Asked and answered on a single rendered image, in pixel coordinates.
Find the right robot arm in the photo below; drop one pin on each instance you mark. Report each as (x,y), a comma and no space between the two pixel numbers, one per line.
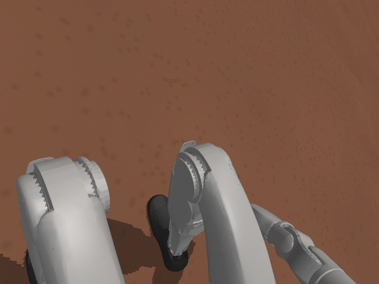
(309,264)

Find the right robot foot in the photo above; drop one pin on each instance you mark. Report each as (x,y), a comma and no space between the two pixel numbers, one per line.
(159,219)

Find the left robot foot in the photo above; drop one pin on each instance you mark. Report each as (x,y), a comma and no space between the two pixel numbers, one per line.
(30,271)

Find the right robot hand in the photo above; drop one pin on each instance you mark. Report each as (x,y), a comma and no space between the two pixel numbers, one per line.
(265,219)

